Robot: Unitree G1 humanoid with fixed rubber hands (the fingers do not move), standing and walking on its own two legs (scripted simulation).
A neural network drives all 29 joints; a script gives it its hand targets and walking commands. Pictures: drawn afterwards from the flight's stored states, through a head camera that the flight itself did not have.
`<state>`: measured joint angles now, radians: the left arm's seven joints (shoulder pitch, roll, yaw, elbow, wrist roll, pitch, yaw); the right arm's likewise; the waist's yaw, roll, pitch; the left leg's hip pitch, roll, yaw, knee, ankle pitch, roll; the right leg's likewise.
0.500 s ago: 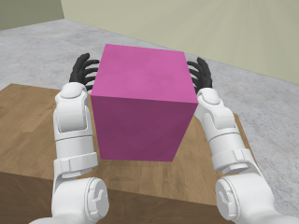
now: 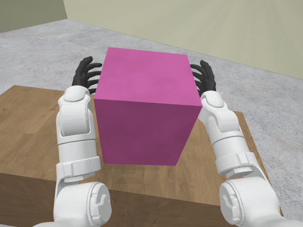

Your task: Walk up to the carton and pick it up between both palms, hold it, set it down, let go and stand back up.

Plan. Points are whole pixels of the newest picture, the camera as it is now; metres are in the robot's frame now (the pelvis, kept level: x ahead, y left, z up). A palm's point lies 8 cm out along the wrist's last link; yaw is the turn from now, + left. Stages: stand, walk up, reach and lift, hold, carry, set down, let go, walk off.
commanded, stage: set down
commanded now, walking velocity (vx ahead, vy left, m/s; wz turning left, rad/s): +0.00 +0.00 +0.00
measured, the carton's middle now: (144, 110) +0.39 +0.01 +0.15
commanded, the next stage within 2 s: none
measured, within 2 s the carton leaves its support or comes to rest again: neither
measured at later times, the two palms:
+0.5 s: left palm (87, 103) +0.39 +0.15 +0.18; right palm (198, 103) +0.40 -0.15 +0.17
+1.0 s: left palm (92, 109) +0.38 +0.14 +0.17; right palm (201, 102) +0.40 -0.16 +0.17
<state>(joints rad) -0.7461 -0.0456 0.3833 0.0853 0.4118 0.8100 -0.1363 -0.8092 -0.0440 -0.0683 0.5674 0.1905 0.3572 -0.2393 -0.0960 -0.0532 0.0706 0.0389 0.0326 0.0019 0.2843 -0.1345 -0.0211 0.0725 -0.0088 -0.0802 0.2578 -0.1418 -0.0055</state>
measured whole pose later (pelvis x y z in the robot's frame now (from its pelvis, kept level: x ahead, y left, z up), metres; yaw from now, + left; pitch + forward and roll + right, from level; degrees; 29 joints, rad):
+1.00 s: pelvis +0.01 -0.02 +0.00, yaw +2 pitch -8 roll +0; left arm -0.59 -0.12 0.33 0.14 0.39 0.48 -0.06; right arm -0.70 -0.01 -0.16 0.72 0.01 -0.10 -0.13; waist -0.06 -0.07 0.11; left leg 0.01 0.05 -0.01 0.26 -0.12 -0.04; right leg 0.04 0.00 -0.13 0.27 -0.17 -0.03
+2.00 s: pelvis +0.02 -0.03 +0.00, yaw -2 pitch +1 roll +1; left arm -0.63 -0.22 0.42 0.43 0.40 0.30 0.07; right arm -0.82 -0.08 -0.38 1.03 -0.15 -0.18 0.03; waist 0.01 -0.04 0.02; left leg -0.12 0.08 0.07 0.22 -0.10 -0.05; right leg -0.15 0.03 -0.08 0.28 -0.15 -0.06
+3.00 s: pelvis +0.01 -0.03 +0.00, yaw -5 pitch +9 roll +1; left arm -0.68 -0.24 0.50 0.60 0.40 0.10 0.13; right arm -0.87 -0.10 -0.51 1.14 -0.29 -0.24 0.08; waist 0.06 -0.01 -0.03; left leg -0.30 0.09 0.11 0.24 -0.09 -0.04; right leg -0.35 0.04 -0.05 0.31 -0.12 -0.06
